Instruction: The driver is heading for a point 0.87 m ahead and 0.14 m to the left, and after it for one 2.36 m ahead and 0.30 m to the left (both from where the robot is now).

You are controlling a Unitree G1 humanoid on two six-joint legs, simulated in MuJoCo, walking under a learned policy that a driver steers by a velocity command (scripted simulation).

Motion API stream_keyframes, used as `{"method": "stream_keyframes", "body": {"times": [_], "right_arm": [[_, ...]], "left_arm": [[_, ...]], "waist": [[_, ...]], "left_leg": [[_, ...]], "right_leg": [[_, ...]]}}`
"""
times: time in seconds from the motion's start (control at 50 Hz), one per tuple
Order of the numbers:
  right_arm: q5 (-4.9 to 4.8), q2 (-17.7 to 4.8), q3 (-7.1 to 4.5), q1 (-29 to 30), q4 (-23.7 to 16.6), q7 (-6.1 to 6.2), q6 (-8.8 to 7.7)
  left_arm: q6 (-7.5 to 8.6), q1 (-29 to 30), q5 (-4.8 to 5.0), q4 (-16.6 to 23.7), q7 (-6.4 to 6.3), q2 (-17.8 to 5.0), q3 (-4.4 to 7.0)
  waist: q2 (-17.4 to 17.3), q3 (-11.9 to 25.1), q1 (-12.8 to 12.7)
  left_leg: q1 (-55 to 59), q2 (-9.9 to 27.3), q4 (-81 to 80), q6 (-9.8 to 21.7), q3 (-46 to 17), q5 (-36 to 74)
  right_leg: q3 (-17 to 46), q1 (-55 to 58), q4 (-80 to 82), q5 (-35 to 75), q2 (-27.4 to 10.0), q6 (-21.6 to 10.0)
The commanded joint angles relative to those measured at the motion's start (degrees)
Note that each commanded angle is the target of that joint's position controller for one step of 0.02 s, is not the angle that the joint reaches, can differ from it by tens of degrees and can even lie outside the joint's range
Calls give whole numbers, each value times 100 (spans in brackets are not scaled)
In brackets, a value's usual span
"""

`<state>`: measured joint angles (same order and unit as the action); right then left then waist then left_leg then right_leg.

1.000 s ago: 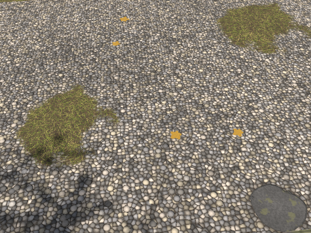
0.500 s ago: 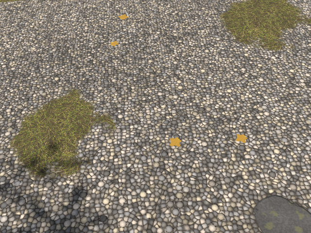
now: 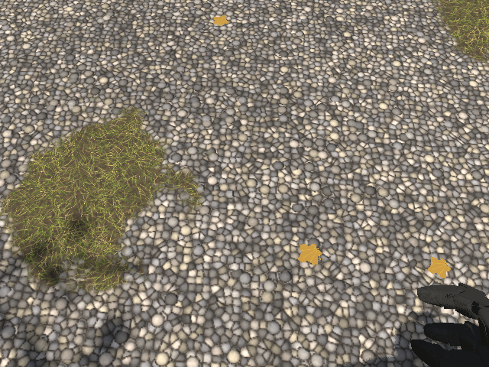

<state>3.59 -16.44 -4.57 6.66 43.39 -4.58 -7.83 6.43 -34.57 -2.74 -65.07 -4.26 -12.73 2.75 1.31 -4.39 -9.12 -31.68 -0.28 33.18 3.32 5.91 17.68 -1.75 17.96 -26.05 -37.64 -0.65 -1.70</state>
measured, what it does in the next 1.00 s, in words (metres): goes down: left foot 0.18 m lower, then right foot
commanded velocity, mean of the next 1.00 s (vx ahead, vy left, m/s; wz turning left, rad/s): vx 0.80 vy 0.00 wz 0.00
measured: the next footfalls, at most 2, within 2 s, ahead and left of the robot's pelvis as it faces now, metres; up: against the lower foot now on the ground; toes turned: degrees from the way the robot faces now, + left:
left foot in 0.06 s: +0.11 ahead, +0.09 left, -0.18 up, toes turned +4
right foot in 0.34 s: +0.56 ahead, -0.03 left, -0.18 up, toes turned -2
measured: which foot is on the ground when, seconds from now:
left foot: up 0.00-0.04, down 0.06-0.32, up 0.34-0.74, down 0.76-1.00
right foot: down 0.00-0.02, up 0.04-0.32, down 0.34-0.74, up 0.76-1.00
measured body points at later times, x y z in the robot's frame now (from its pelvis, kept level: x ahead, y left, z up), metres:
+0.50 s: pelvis +0.53 +0.03 -0.12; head +0.52 +0.04 +0.33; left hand +0.55 +0.27 -0.27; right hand +0.62 -0.21 -0.25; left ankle +0.43 +0.16 -0.70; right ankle +0.52 -0.03 -0.83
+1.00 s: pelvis +0.95 +0.10 -0.09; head +1.00 +0.11 +0.36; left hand +1.06 +0.35 -0.23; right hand +0.94 -0.15 -0.22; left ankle +0.98 +0.17 -0.83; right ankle +1.00 -0.05 -0.76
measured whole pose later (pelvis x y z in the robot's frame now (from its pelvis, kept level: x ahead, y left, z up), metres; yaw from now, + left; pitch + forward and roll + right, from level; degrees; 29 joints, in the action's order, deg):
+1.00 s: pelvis +0.95 +0.10 -0.09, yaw +0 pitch +1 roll -1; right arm 1.0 -12.0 -0.8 -19.6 56.3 -0.4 -5.8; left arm 2.8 -7.8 -1.4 -51.8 0.0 -14.1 2.1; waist 1.2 -6.4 2.0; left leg -13.3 -2.5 19.7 5.4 5.3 -7.2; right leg 2.7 -32.7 -56.0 -16.9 -0.8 -1.1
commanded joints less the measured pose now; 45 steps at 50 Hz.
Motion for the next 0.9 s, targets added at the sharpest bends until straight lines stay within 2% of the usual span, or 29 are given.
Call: {"method": "stream_keyframes", "body": {"times": [0.02,0.04,0.06,0.08,0.1,0.12,0.16,0.18,0.2,0.24,0.26,0.28,0.3,0.34,0.36,0.38,0.4,0.42,0.44,0.48,0.54,0.64,0.7,0.74,0.76,0.78,0.8,0.84,0.9], "right_arm": [[-191,-519,-118,-3136,921,138,75],[-61,-664,-169,-3959,1292,261,204],[145,-1154,-248,-3993,1355,314,291],[237,-1377,-143,-4213,1314,382,271],[148,-931,-60,-4328,1273,396,302],[69,-527,42,-4282,1284,463,284],[-6,-549,62,-3692,1347,612,232],[-63,-878,-6,-4107,1555,579,170],[-199,-420,91,-4265,1709,480,97],[-296,-106,186,-2634,1344,474,-72],[-278,127,290,-2170,1253,533,-112],[-361,-203,232,-2161,1241,537,-183],[-455,-670,112,-2272,1285,505,-242],[-516,-1050,7,-1832,1248,419,-192],[-418,-322,118,-2128,1281,418,-72],[-652,85,178,-3172,793,400,-46],[-446,-104,212,-2771,600,406,-5],[-333,-52,204,-2486,610,412,79],[-225,45,209,-2301,619,410,168],[-210,291,286,-2451,514,347,424],[-155,186,342,-1602,-46,307,528],[-285,217,382,-485,-295,141,358],[-85,-54,276,-1046,-85,230,208],[-66,-348,128,-2992,592,341,144],[39,-782,24,-3607,774,411,140],[169,-1196,-27,-3621,795,339,99],[-130,-1161,-123,-3514,691,296,181],[-220,-323,102,-2509,659,359,182],[-288,8,270,-2625,888,472,140]], "left_arm": [[-127,594,70,226,-241,-972,145],[-116,1388,176,327,-191,-823,172],[-73,1917,237,718,-97,-825,210],[150,1188,555,1058,-6,-314,92],[227,995,665,930,11,-187,4],[181,1218,482,864,63,-236,14],[-21,1163,8,786,300,-49,-9],[-141,838,-178,835,402,195,-88],[-106,1503,-134,1098,373,324,-129],[44,3172,-41,1929,523,483,-371],[98,2521,-56,1700,641,423,-404],[98,1785,47,1540,627,358,-382],[-9,1063,50,1257,536,-103,-258],[-160,-714,-15,702,349,-1011,92],[-215,-1033,-29,617,345,-1614,250],[-238,-949,-13,614,435,-1875,305],[-245,52,96,765,467,-1397,249],[-204,694,102,782,413,-862,151],[-173,997,46,769,391,-511,83],[-63,1170,75,659,362,-177,-63],[159,1484,212,704,435,-436,-4],[298,1164,420,758,485,-794,145],[193,742,314,681,421,-1052,201],[37,1010,256,702,310,-1181,230],[-6,1004,287,809,279,-906,204],[-46,-435,580,765,291,84,-9],[-42,-174,624,788,197,-544,73],[-35,1171,337,1085,264,-608,57],[-318,1200,115,1111,433,-299,10]], "waist": [[158,1471,1740],[-700,1380,2365],[-1071,815,2280],[-2261,1672,1564],[-1709,2336,1756],[-724,2269,1770],[337,1810,1167],[-154,1714,952],[79,1375,976],[110,-516,509],[70,-484,173],[-510,-278,-149],[-665,277,-483],[-526,1098,-1582],[633,1271,-1346],[2086,2612,-481],[887,1770,-125],[100,381,199],[-609,-182,433],[-428,-537,1017],[223,-754,1293],[-185,-552,872],[245,250,957],[491,1206,1911],[141,1641,2037],[-1579,2933,1175],[-1072,3829,1496],[-352,1811,1247],[-309,1074,846]], "left_leg": [[3565,702,-2154,83,-643,1594],[4847,1049,-3087,276,-640,2666],[5679,1254,-2240,257,-685,2604],[7980,1911,1023,85,-781,6533],[8605,2073,1126,213,-1109,6109],[7931,1863,516,108,-1168,4442],[6277,1719,126,438,-1552,4290],[5873,2059,565,948,-1924,4126],[5205,2005,322,765,-1867,2678],[860,831,-1850,547,-885,388],[-603,241,-1896,562,-503,949],[-1102,742,-1739,751,-814,2023],[-251,1013,-1426,779,-877,3824],[611,694,1524,521,-570,3387],[300,-369,5010,315,-256,-2299],[-862,-1167,6832,278,-1428,-4765],[-1871,-637,6419,432,-1336,-4311],[-2186,-235,6120,418,-1170,-4136],[-1869,21,5676,398,-1160,-4035],[-973,279,5256,222,-1212,-4048],[-741,602,3388,-14,-828,-3393],[822,363,133,102,-43,-673],[1174,-344,-416,289,309,-1028],[3160,-231,-815,417,76,-373],[4283,776,-335,538,-746,1114],[6392,2769,597,1516,-2905,5013],[6393,2742,54,1716,-3446,4407],[4345,1947,-713,1194,-2328,2444],[2701,1584,-1359,959,-1506,2632]], "right_leg": [[449,-991,-4145,5883,-630,-606],[237,-2445,-6335,2277,187,-586],[410,-4595,-7854,-279,623,-697],[1180,-6797,-8380,-1273,391,-729],[1197,-7754,-8471,-638,225,-798],[924,-8002,-8310,-13,15,-739],[141,-7945,-8142,549,-78,-459],[66,-8482,-8469,492,-223,-503],[259,-8804,-7867,947,-337,-584],[-346,-6076,-3640,1952,-531,-265],[-583,-3806,-2660,3483,-165,-186],[-636,-2254,-2425,4198,25,-157],[-788,-1592,-2665,3747,403,-232],[-370,-347,-1863,3496,333,-617],[1152,-288,-1512,3631,-815,-1066],[4998,808,-206,3240,-2213,-1786],[5722,455,687,878,-2054,-1817],[4933,-792,750,338,-1925,-1731],[4136,-1885,800,586,-1699,-1532],[2854,-3699,823,1574,-1331,-1373],[1449,-4375,1873,2179,-759,-1161],[381,-3322,2655,4870,-486,-1034],[193,-1438,1090,8369,-609,-628],[-19,-1744,-1368,8057,-384,-307],[-60,-2719,-3258,5472,94,-206],[562,-4558,-6013,109,830,-17],[1064,-4930,-6392,557,689,-106],[771,-5277,-5262,1377,115,-68],[661,-4519,-4281,1566,-48,36]]}}
Over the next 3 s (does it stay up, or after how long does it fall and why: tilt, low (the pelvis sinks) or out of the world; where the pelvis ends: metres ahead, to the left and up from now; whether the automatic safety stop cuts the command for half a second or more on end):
stays up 1.09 0.12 -0.09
